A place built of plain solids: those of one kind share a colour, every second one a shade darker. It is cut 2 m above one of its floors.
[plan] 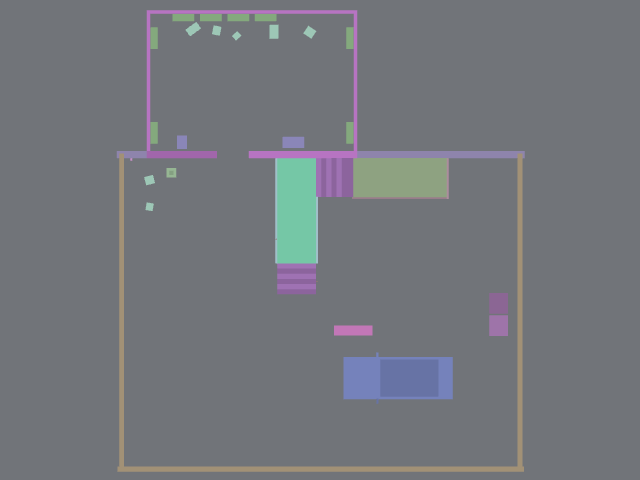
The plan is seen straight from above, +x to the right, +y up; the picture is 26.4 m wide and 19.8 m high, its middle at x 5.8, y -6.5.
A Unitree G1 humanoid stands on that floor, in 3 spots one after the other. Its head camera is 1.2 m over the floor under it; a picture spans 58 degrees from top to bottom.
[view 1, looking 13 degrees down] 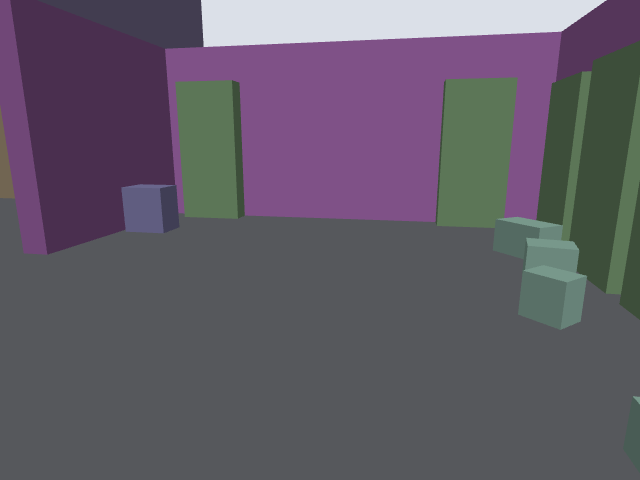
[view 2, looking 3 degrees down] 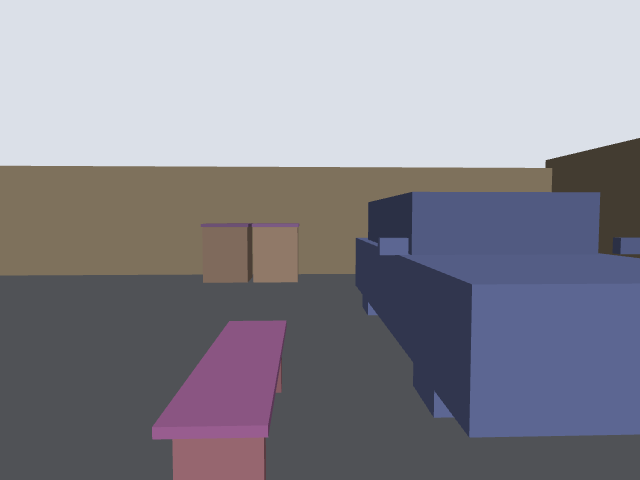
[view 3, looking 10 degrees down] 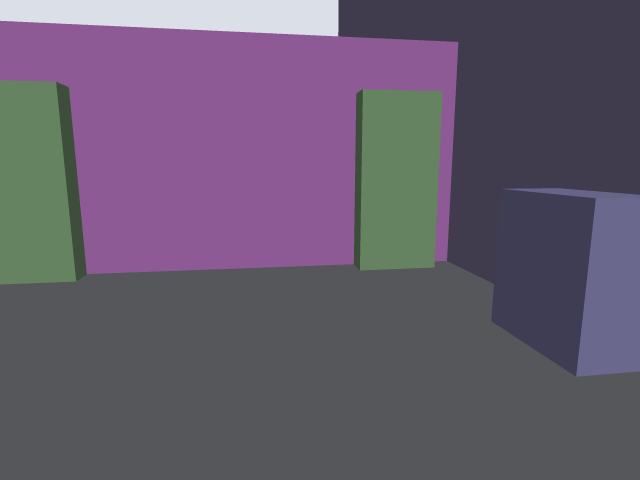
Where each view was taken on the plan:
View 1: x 5.41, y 0.90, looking -169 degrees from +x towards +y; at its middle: ground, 5.33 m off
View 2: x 4.84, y -10.57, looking -2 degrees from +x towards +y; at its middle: boundary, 9.13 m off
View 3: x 2.21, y -0.43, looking -9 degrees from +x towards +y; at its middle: wall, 5.13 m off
